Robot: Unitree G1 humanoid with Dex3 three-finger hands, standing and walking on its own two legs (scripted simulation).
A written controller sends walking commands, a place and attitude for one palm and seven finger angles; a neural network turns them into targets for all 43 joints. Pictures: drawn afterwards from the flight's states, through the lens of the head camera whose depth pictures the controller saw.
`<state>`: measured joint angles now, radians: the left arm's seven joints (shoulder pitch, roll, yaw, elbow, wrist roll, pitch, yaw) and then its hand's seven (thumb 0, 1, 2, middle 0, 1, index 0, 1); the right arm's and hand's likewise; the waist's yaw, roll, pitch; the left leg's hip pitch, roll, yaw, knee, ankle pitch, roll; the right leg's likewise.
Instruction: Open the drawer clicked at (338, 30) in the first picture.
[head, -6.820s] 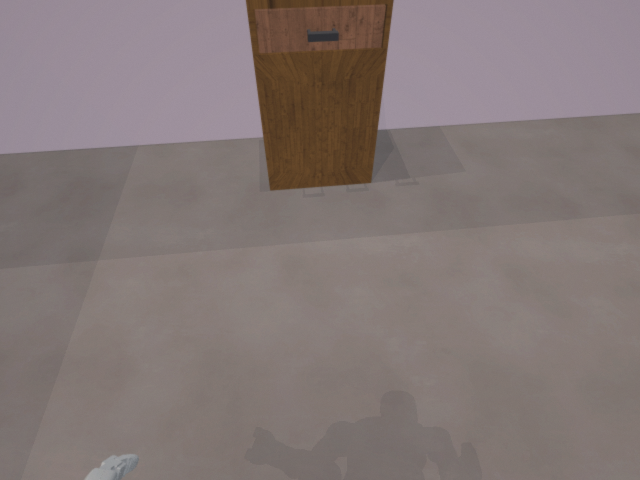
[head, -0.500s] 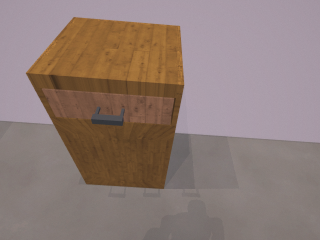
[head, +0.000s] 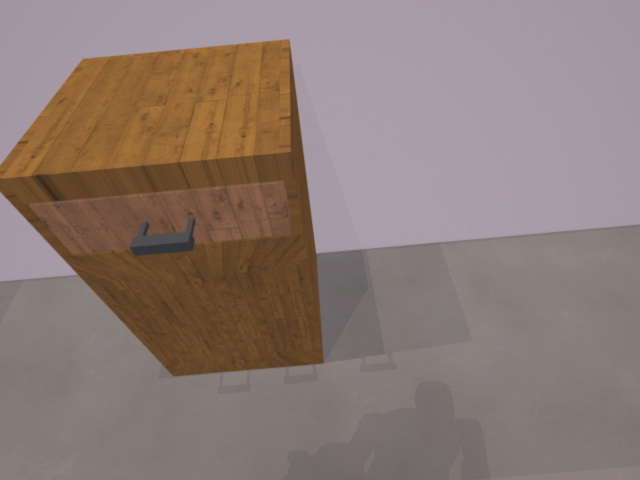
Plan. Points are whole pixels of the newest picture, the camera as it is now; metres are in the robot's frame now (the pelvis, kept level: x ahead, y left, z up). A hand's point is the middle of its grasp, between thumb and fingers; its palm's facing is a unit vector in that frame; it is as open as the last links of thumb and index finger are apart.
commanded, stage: come to a stop and stand still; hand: left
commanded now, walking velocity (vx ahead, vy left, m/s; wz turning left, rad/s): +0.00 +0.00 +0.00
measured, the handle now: (165, 234) +0.53 +0.32 -0.04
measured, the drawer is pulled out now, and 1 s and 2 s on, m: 0.00 0.00 0.00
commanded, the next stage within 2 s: look again from close up in 0.44 s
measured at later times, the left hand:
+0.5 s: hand out of the picture -0.03 +0.15 -0.16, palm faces +0.06 -0.98 -0.20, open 7.3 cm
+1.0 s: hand out of the picture -0.02 +0.21 -0.17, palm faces +0.03 -0.98 -0.19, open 7.4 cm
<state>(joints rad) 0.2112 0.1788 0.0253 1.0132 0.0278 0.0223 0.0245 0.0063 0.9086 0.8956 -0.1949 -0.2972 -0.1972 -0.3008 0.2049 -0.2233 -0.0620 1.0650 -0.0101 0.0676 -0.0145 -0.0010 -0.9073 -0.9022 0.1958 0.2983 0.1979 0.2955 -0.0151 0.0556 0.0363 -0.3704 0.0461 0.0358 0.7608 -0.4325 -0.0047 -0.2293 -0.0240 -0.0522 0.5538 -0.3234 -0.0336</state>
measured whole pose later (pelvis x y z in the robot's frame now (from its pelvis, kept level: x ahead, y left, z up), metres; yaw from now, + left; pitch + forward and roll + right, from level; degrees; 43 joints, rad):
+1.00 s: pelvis -0.02 +0.04 +0.00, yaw +0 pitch -1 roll +0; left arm 0.29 0.15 -0.01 1.09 0.01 -0.01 0.03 0.01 0.91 0.90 -0.20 -0.30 -0.20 -0.30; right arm 0.34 -0.14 0.03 1.09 -0.02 -0.03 -0.02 0.01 -0.92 -0.90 0.20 0.30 0.20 0.30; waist 0.00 0.01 0.00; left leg -0.17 -0.05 0.06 0.46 -0.29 0.06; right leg -0.23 -0.05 -0.04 0.48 -0.24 0.02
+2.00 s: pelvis -0.01 +0.00 -0.02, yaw -4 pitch +9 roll +2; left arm 0.30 0.39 -0.03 -0.01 0.94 0.12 0.26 0.00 0.07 0.54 -0.27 -0.83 -0.27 -0.84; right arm 0.13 -0.22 0.05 0.58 -0.02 0.11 -0.01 0.01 -0.90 -0.90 0.20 0.30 0.20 0.30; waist 0.06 0.04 -0.07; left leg -0.42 -0.02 0.02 0.68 -0.40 0.01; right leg -0.53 0.04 0.02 0.74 -0.36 -0.06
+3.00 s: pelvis -0.01 +0.06 +0.00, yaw -2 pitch +4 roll +0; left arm -0.09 0.43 -0.09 0.07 0.98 0.09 0.14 0.00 -0.49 0.30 -0.32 -1.20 -0.32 -1.20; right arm 0.18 -0.25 -0.01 0.65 0.01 0.08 0.00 0.01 -0.90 -0.90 0.20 0.30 0.20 0.30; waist 0.09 0.07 -0.01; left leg -0.24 -0.08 -0.02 0.48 -0.31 0.07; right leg -0.30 -0.01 0.01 0.49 -0.25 0.01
